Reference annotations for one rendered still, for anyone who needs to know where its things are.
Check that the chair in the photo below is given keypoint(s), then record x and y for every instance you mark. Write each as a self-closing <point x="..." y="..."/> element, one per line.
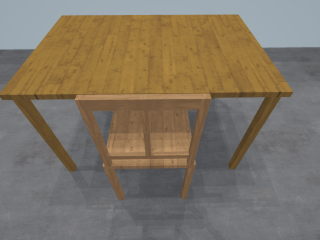
<point x="147" y="131"/>

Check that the table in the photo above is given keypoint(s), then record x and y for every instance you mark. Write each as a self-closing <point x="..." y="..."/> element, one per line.
<point x="212" y="54"/>

